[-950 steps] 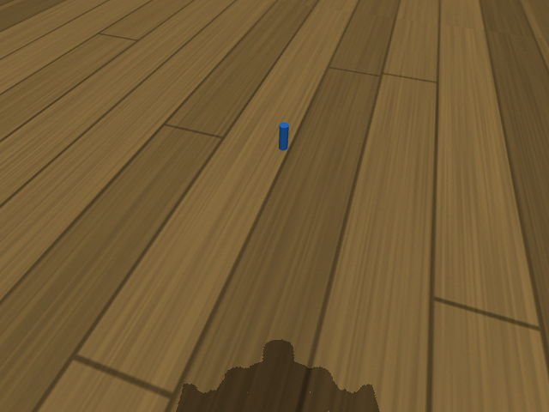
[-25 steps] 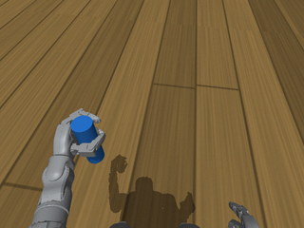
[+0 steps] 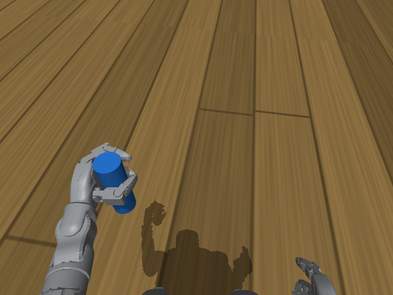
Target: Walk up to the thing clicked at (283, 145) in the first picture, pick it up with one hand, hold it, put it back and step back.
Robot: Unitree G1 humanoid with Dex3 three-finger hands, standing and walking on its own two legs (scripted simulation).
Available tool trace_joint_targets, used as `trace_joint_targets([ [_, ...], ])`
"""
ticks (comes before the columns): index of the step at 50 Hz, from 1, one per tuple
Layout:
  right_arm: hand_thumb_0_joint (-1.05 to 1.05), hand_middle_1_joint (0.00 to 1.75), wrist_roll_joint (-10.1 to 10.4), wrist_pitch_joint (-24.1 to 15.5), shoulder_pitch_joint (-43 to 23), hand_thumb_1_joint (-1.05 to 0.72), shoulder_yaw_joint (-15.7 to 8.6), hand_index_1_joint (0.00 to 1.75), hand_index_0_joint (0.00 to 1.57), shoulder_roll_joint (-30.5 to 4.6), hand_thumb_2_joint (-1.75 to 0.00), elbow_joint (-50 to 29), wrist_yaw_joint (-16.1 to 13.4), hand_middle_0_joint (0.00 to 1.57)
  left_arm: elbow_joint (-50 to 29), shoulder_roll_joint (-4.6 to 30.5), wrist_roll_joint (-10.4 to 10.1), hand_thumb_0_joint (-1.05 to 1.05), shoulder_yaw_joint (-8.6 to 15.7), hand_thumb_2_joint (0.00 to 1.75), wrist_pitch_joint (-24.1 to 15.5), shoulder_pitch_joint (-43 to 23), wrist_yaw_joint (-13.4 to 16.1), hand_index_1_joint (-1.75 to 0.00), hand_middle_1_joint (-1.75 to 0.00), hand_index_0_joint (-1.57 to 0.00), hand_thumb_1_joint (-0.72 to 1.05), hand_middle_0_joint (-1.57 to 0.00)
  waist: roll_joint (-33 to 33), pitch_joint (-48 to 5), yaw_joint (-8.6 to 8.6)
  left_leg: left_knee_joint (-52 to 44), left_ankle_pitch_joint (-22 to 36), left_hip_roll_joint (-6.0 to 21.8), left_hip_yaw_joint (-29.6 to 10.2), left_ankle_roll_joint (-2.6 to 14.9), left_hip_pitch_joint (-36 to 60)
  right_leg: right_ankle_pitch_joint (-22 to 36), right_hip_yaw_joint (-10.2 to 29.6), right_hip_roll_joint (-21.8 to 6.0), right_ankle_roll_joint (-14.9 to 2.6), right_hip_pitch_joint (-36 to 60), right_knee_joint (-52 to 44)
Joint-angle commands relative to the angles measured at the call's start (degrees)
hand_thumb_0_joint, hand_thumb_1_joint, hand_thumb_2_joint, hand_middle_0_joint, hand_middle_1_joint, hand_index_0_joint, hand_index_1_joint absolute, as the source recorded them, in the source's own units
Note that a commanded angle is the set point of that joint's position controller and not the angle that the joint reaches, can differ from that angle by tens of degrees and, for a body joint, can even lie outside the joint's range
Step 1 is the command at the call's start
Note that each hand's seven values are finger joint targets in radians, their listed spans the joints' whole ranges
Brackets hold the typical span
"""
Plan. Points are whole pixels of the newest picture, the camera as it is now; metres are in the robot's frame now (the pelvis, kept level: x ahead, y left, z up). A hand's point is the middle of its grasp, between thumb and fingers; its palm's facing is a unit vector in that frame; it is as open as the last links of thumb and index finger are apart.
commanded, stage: hold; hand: left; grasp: from the side
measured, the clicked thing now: (117, 185) +0.33 +0.18 +0.02
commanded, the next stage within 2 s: crouch in 0.96 s
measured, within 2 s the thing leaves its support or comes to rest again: neither
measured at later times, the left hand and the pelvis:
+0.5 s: hand (117, 179) +0.32 +0.17 +0.05, palm faces -0.01 -1.00 +0.00, open 7.1 cm; pelvis +0.00 +0.00 +0.00, yaw +0 degrees
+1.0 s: hand (116, 184) +0.31 +0.17 +0.05, palm faces -0.01 -1.00 +0.00, open 7.1 cm; pelvis -0.01 +0.00 +0.00, yaw +0 degrees
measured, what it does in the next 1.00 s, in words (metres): stands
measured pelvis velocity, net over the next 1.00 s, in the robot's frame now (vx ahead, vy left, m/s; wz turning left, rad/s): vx -0.01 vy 0.00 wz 0.00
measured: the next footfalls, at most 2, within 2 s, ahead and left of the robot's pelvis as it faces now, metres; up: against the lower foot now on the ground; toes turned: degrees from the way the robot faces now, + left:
none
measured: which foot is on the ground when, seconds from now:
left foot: down 0.00-1.00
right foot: down 0.00-1.00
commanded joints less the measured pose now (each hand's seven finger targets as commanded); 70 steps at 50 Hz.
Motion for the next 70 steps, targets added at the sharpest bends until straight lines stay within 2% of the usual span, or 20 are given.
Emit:
trace_joint_targets([
  [1, 0.0, 0.3, 0.27, -2.68, -1.64, -0.9, -2.62, 0.3, 0.2, -7.53, -0.9, -7.29, -0.63, 0.2, -17.39, 7.82, -1.72, 0.0, 2.7, 1.25, -6.08, -17.92, -0.05, -1.41, -1.42, -1.31, 0.44, -1.29, 0.79, -17.29, 0.07, -5.54, 11.53, -2.08, 0.65, 1.51, 9.18, 15.05, -0.5, 1.25, -0.94, 5.16, -6.52],
  [8, 0.0, 0.3, 0.18, -2.51, -0.88, -0.89, -2.65, 0.3, 0.2, -7.71, -0.9, -6.51, -0.69, 0.2, -15.58, 9.13, -1.33, 0.0, 4.12, 1.26, -6.01, -19.53, 0.69, -1.41, -1.42, -1.3, 0.45, -1.28, 0.7, -16.33, 0.04, -5.48, 11.79, -1.85, 0.37, 1.44, 8.22, 15.17, -0.62, 1.4, -1.07, 4.78, -6.09],
  [10, 0.0, 0.3, 0.22, -2.82, -2.21, -0.89, -2.52, 0.3, 0.2, -7.69, -0.9, -7.89, -0.4, 0.2, -14.33, 7.23, -1.36, 0.0, 2.58, 1.27, -6.13, -19.11, 0.42, -1.42, -1.43, -1.31, 0.47, -1.29, 0.65, -14.57, 0.11, -6.05, 9.03, -1.68, 0.17, 1.23, 7.33, 11.98, -0.95, 1.69, -1.39, 3.23, -6.02],
  [11, 0.0, 0.3, 0.29, -2.74, -2.67, -0.89, -2.65, 0.3, 0.2, -7.87, -0.9, -8.01, -0.56, 0.2, -14.92, 8.4, -1.28, 0.0, 3.34, 1.28, -6.38, -19.74, 0.35, -1.42, -1.43, -1.32, 0.48, -1.3, 0.69, -14.19, 0.21, -6.19, 7.74, -1.85, 0.36, 1.31, 6.94, 10.85, -0.84, 1.52, -1.34, 3.18, -6.48],
  [16, 0.0, 0.3, 0.51, -2.96, -2.2, -0.89, -2.54, 0.3, 0.2, -7.54, -0.9, -8.23, -0.46, 0.2, -17.55, 7.54, -1.34, 0.0, 1.54, 1.26, -5.86, -18.59, 0.07, -1.42, -1.43, -1.32, 0.44, -1.3, 1.99, -17.07, 0.35, -5.9, 10.56, -2.03, 0.51, 1.15, 9.05, 13.66, -0.76, 1.51, -1.34, 4.89, -6.68],
  [19, 0.0, 0.3, 0.36, -3.05, -1.6, -0.89, -2.39, 0.3, 0.2, -7.4, -0.9, -7.72, -0.52, 0.2, -16.11, 7.61, -1.65, 0.0, 2.42, 1.26, -5.25, -18.51, 0.46, -1.41, -1.43, -1.3, 0.43, -1.28, 0.95, -15.81, -0.1, -5.47, 11.81, -1.82, 0.28, 1.36, 8.39, 15.12, -0.89, 1.55, -1.07, 4.49, -6.3],
  [20, 0.0, 0.3, 0.37, -2.87, -0.82, -0.89, -2.68, 0.3, 0.2, -7.79, -0.9, -6.73, -0.49, 0.2, -14.69, 9.36, -1.54, 0.0, 4.18, 1.27, -5.17, -18.44, 0.79, -1.42, -1.43, -1.3, 0.43, -1.28, 1.22, -15.89, -0.19, -5.53, 11.83, -1.75, 0.23, 1.37, 8.49, 14.96, -0.92, 1.57, -1.11, 4.23, -6.2],
  [30, 0.0, 0.3, 0.38, -2.91, -1.35, -0.89, -2.75, 0.3, 0.2, -7.79, -0.9, -7.4, -0.19, 0.2, -14.36, 8.78, -1.15, 0.0, 3.13, 1.27, -5.48, -17.39, 0.17, -1.43, -1.44, -1.32, 0.43, -1.3, 2.22, -15.14, 0.52, -6.34, 9.19, -1.69, 0.08, 1.09, 7.95, 11.76, -1.12, 1.75, -1.48, 3.51, -6.24],
  [34, 0.0, 0.3, 0.35, -3.14, -2.19, -0.89, -2.44, 0.3, 0.2, -7.64, -0.9, -8.38, -0.32, 0.2, -15.49, 8.17, -1.51, 0.0, 2.81, 1.26, -5.57, -18.42, 0.24, -1.41, -1.42, -1.3, 0.46, -1.28, 1.42, -15.75, -0.05, -5.64, 9.66, -1.84, 0.5, 1.3, 7.94, 12.75, -0.73, 1.55, -1.27, 3.53, -6.44],
  [35, 0.0, 0.3, 0.35, -3.14, -1.59, -0.89, -2.7, 0.3, 0.2, -7.94, -0.9, -8.12, -0.32, 0.2, -16.08, 7.07, -1.42, 0.0, 1.53, 1.26, -5.55, -18.73, 0.17, -1.4, -1.41, -1.29, 0.45, -1.27, 0.78, -16.28, -0.5, -5.84, 10.12, -1.61, 0.21, 1.28, 8.94, 13.13, -0.97, 1.7, -1.29, 3.38, -6.26],
  [38, 0.0, 0.3, 0.25, -3.26, -1.53, -0.89, -2.56, 0.3, 0.2, -7.58, -0.9, -7.84, -0.38, 0.2, -16.63, 9.07, -1.35, 0.0, 3.68, 1.26, -5.68, -18.74, 0.53, -1.4, -1.41, -1.29, 0.47, -1.27, 1.28, -17.27, 0.44, -5.43, 10.42, -1.84, 0.31, 1.32, 8.05, 13.53, -0.85, 1.52, -1.3, 4.46, -6.2],
  [40, 0.0, 0.3, 0.22, -3.42, -2.06, -0.89, -2.37, 0.3, 0.2, -7.57, -0.9, -8.33, -0.43, 0.2, -17.5, 8.06, -1.3, 0.0, 2.32, 1.27, -5.85, -20.21, 0.49, -1.42, -1.43, -1.3, 0.46, -1.28, 1.5, -16.26, -0.13, -5.64, 9.57, -1.73, 0.3, 1.31, 8.42, 12.66, -0.76, 1.57, -1.28, 3.41, -6.18],
  [50, 0.0, 0.3, 0.5, -3.6, -2.68, -0.89, -2.42, 0.3, 0.2, -7.69, -0.9, -8.32, -0.29, 0.2, -15.38, 8.19, -1.24, 0.0, 3.09, 1.27, -5.69, -17.05, 0.9, -1.42, -1.43, -1.3, 0.45, -1.29, 1.06, -14.31, 0.44, -6.57, 5.76, -1.76, -0.02, 1.21, 6.82, 8.9, -1.14, 1.68, -1.44, 3.04, -6.41],
  [52, 0.0, 0.3, 0.39, -3.55, -2.42, -0.89, -2.36, 0.3, 0.2, -7.51, -0.9, -8.65, -0.3, 0.2, -17.24, 8.7, -1.07, 0.0, 2.71, 1.26, -5.91, -18.83, 0.8, -1.41, -1.42, -1.29, 0.46, -1.28, 1.89, -16.6, 0.38, -6.21, 6.98, -1.83, 0.2, 1.19, 7.54, 10.09, -0.9, 1.62, -1.46, 3.64, -6.43],
  [57, 0.0, 0.3, 0.47, -3.96, -2.5, -0.87, -2.61, 0.3, 0.2, -7.98, -0.9, -8.03, -0.27, 0.2, -13.91, 7.26, -0.73, 0.0, 1.5, 1.2, -5.66, -16.9, 0.46, -1.34, -1.35, -1.3, 0.53, -1.29, 0.13, -12.19, -0.57, -6.37, 4.89, -1.67, -0.14, 1.37, 5.97, 8.18, -1.14, 1.76, -1.37, 1.1, -6.29],
  [61, 0.0, 0.3, -0.01, -3.95, -1.32, -0.86, -2.99, 0.3, 0.2, -7.98, -0.9, -7.24, 0.31, 0.2, -11.74, 6.85, -0.88, 0.0, 2.22, 1.21, -6.82, -16.68, 0.37, -1.34, -1.35, -1.3, 0.53, -1.28, 0.2, -15.42, -0.57, -3.95, 7.87, -1.51, -0.34, 1.42, 5.0, 10.94, -1.19, 1.66, -1.42, 0.47, -4.03],
  [65, 0.0, 0.3, -0.32, -4.11, -1.74, -0.87, -3.33, 0.3, 0.2, -8.15, -0.9, -6.96, 0.89, 0.2, -7.52, 6.81, -0.82, 0.0, 3.14, 1.22, -9.65, -17.37, -0.3, -1.35, -1.37, -1.31, 0.5, -1.29, -1.55, -13.92, -0.85, -0.57, 6.47, -1.64, -0.18, 1.71, 0.11, 10.04, -0.68, 1.41, -1.34, -3.28, -1.35],
  [66, 0.0, 0.3, -0.51, -4.08, -1.22, -0.87, -3.51, 0.3, 0.2, -8.25, -0.9, -6.47, 1.0, 0.2, -6.85, 8.17, -0.68, 0.0, 4.48, 1.23, -10.7, -18.97, -0.46, -1.35, -1.37, -1.3, 0.5, -1.28, -0.31, -16.09, -0.85, 1.06, 6.99, -1.71, -0.08, 1.66, -0.51, 10.51, -0.44, 1.33, -1.42, -4.52, -0.09],
  [68, 0.0, 0.3, -0.84, -4.26, -1.12, -0.87, -3.77, 0.3, 0.2, -8.59, -0.9, -6.38, 1.38, 0.2, -4.08, 6.81, -0.55, 0.0, 3.67, 1.22, -12.57, -18.42, -1.09, -1.36, -1.38, -1.31, 0.5, -1.29, 0.73, -15.63, -0.87, 2.86, 5.67, -1.51, -0.79, 1.34, -2.44, 8.57, -0.91, 1.58, -1.81, -8.52, 3.02],
  [70, 0.0, 0.3, -1.25, -4.28, -0.72, -0.87, -3.84, 0.3, 0.2, -8.55, -0.9, -6.32, 1.62, 0.2, -2.37, 8.37, -0.6, 0.0, 5.8, 1.22, -14.83, -20.62, -1.28, -1.36, -1.37, -1.3, 0.48, -1.29, 0.3, -18.23, -1.46, 6.71, 4.8, -1.86, -0.65, 1.66, -6.2, 8.36, -0.39, 1.39, -1.65, -11.39, 5.4],
])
